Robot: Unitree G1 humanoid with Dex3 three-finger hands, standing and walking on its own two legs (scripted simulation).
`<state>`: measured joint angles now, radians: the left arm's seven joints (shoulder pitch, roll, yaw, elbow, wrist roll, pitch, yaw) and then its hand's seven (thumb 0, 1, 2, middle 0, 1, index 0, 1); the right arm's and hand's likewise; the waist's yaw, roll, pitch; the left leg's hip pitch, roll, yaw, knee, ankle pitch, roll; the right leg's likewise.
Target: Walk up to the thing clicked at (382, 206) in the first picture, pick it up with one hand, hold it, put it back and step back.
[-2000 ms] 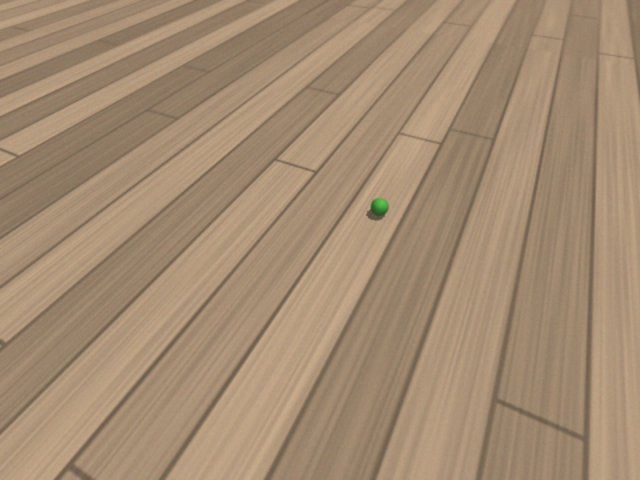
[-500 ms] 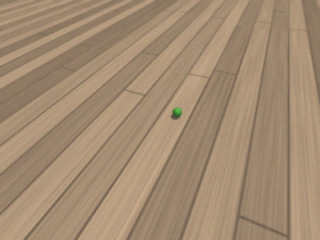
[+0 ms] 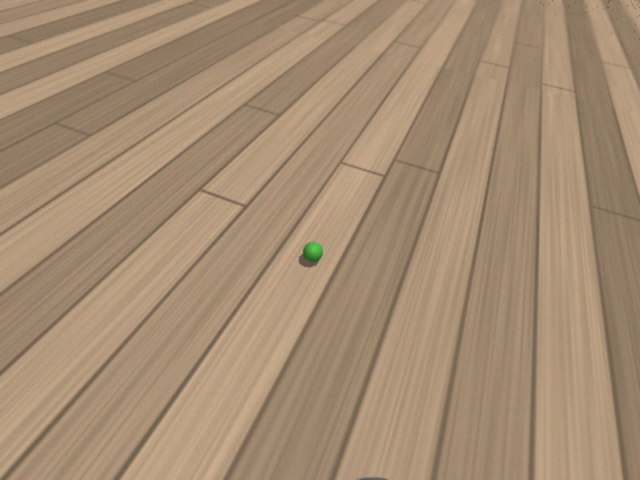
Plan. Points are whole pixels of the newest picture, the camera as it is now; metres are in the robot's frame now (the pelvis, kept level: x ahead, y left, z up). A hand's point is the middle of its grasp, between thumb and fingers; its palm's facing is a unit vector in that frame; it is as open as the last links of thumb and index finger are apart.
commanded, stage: walk up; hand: left
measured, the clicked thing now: (312, 252) +1.14 -0.06 -0.72
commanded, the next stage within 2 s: none
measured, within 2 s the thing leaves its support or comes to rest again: neither
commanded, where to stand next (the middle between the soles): +0.80 -0.34 m, yaw +5 degrees
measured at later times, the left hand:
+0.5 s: hand (233, 410) +0.27 +0.12 -0.12, palm faces +0.01 -0.93 -0.36, open 7.4 cm
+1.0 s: hand (286, 286) +0.51 +0.05 -0.13, palm faces -0.07 -0.94 -0.35, open 7.4 cm
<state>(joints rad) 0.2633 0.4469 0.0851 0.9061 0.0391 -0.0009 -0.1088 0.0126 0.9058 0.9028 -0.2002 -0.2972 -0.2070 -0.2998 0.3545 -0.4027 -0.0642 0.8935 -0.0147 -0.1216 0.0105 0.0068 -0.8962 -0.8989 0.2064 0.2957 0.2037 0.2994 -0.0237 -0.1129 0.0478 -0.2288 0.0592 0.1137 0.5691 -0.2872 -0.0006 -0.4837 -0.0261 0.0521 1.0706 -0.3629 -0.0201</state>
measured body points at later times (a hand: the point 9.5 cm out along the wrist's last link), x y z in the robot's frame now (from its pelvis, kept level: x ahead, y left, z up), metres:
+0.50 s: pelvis +0.22 -0.15 +0.01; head +0.24 -0.16 +0.46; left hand +0.27 +0.17 -0.10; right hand +0.32 -0.47 -0.10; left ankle +0.31 -0.01 -0.67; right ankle +0.21 -0.23 -0.73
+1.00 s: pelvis +0.42 -0.24 +0.00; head +0.43 -0.22 +0.45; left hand +0.51 +0.10 -0.11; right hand +0.46 -0.58 -0.09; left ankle +0.42 -0.06 -0.73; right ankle +0.53 -0.42 -0.70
